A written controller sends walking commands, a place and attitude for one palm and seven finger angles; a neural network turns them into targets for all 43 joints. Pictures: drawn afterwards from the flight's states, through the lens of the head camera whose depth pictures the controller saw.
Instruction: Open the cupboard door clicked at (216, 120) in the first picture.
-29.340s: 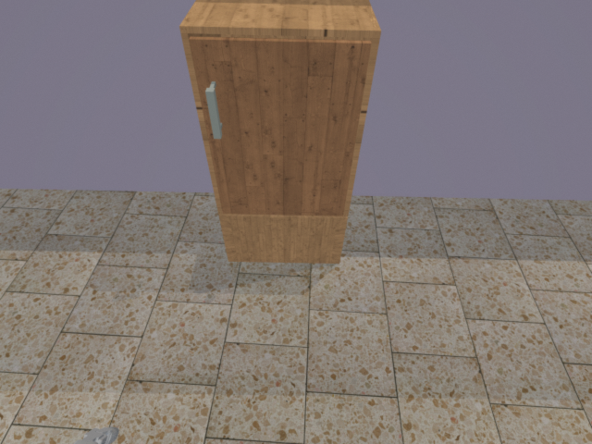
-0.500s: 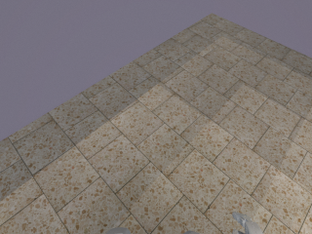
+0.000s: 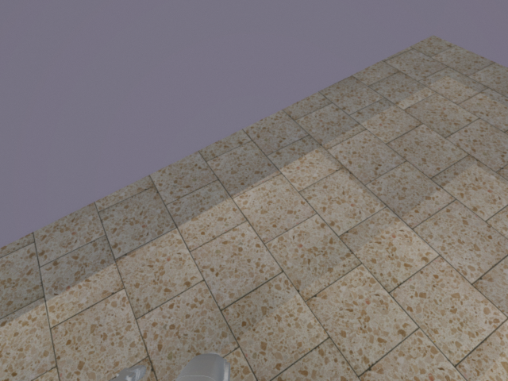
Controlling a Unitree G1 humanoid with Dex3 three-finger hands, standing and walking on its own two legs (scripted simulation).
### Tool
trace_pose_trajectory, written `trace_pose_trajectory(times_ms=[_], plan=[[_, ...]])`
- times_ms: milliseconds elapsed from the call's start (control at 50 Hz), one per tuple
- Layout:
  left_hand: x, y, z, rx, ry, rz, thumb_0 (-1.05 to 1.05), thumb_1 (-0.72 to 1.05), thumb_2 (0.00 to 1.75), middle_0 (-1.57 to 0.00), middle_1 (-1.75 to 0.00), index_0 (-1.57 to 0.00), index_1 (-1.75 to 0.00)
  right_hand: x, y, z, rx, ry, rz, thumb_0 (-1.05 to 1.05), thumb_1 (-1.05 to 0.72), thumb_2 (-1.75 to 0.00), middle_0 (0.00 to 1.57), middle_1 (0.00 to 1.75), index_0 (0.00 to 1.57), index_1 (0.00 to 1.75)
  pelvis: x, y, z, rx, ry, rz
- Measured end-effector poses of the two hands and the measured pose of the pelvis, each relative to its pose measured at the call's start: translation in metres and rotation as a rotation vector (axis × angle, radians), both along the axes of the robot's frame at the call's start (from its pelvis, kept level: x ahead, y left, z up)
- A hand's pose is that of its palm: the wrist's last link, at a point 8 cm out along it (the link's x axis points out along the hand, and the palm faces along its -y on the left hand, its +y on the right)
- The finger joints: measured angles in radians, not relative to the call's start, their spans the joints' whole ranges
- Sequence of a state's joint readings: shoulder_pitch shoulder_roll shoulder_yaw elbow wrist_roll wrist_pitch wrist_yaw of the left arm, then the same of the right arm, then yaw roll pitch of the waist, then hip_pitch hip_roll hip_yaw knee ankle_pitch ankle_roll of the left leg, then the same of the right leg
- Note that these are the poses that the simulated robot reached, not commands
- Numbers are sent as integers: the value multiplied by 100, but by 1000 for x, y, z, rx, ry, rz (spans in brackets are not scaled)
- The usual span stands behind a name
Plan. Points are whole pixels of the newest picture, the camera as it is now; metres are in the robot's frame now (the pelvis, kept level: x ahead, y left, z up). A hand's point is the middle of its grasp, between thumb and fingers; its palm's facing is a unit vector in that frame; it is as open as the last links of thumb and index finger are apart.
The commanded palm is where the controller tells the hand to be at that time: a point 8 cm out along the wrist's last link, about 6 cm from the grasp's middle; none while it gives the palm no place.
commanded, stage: turn to face it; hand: left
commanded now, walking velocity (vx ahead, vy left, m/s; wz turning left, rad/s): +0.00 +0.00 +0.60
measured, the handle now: out of the picture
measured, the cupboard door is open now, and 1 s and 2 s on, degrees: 43 43 43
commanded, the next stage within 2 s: none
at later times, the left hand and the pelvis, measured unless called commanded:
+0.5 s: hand out of the picture +0.01 +0.26 -0.17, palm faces +0.32 -0.91 -0.25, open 7.3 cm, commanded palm none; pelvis -0.01 +0.02 +0.00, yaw +17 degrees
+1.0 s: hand out of the picture -0.05 +0.17 -0.16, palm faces +0.58 -0.78 -0.24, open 7.3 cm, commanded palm none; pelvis +0.01 -0.02 +0.00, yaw +36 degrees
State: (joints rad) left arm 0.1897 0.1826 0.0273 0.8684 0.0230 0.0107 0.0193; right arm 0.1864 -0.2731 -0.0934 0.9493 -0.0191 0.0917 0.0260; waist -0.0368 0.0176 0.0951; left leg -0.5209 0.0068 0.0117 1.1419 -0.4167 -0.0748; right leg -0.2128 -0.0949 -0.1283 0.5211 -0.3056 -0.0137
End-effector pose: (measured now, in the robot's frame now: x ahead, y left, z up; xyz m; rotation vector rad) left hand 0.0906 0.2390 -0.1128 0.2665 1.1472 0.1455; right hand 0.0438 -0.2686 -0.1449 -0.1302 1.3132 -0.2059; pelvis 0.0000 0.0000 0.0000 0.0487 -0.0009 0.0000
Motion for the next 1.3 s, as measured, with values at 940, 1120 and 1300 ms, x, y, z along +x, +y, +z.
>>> trace_pose_trajectory(times_ms=[940, 1120, 1300], plan=[[-145, -31, -11, -47, 17, 611, 0, 91, 90, -20, -30, -21, -30, 156, 44, 8, -20, 1, 601, 1, -91, -90, 20, 30, 20, 29, 12, -29, 0, -9, -6, 595], [-233, -33, -49, -103, 109, 802, 0, 91, 90, -20, -30, -21, -30, 220, 137, 16, -29, -183, 830, 1, -91, -90, 19, 30, 20, 29, 1, -5, -21, -31, -19, 716], [-251, -6, -34, -72, 60, 897, 1, 92, 90, -20, -30, -20, -30, 212, 172, 38, -33, -212, 943, 0, -91, -90, 20, 30, 21, 30, -8, 0, -5, -72, -34, 805]])
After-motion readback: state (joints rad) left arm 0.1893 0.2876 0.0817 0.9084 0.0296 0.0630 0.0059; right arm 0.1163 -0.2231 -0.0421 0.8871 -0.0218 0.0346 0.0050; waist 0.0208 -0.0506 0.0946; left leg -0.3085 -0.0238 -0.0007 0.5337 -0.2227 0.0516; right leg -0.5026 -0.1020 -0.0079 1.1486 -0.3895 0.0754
